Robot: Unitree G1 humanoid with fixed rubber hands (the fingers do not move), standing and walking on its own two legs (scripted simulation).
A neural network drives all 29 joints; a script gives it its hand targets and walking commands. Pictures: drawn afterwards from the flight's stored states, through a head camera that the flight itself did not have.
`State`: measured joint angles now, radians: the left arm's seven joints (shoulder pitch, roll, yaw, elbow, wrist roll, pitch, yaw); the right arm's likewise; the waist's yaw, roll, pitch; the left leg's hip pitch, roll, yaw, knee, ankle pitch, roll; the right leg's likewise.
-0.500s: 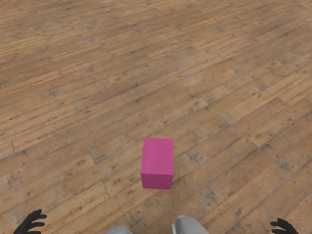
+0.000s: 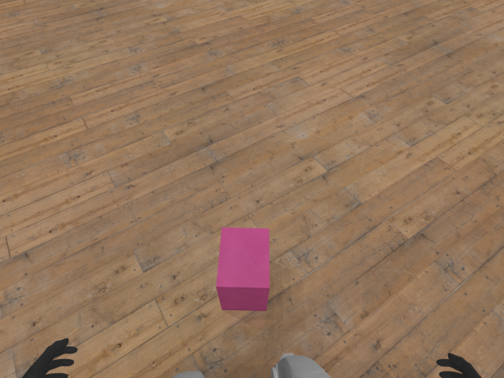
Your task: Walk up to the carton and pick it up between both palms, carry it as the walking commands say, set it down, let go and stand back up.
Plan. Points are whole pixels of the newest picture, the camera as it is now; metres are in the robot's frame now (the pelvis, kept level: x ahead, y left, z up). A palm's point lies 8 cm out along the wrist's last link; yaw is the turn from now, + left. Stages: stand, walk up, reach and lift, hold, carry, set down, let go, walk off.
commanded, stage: walk up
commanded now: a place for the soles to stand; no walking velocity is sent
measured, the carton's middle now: (244, 270) +0.52 +0.02 -0.61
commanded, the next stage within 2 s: reach and lift in 1.56 s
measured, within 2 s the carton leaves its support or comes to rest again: neither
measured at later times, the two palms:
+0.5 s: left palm out of the picture +0.11 +0.38 -0.09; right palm out of the picture +0.09 -0.29 -0.05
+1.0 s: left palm (20, 363) +0.16 +0.37 -0.08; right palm out of the picture +0.10 -0.29 -0.05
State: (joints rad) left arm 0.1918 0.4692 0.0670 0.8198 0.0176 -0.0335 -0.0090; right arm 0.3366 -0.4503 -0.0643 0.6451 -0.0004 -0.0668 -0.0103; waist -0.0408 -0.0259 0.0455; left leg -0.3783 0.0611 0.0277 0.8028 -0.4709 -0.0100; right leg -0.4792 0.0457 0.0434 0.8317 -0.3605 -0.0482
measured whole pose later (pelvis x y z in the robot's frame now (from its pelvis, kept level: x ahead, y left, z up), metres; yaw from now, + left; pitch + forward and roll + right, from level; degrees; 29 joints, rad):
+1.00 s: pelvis +0.04 +0.05 +0.01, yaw -2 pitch -1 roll -1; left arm 0.23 0.46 0.06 0.83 0.02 -0.08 -0.01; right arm 0.34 -0.45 -0.05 0.65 0.00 -0.06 -0.01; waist -0.04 -0.02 0.02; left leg -0.37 0.04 0.04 0.80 -0.41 0.02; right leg -0.40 0.03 0.05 0.75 -0.34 -0.02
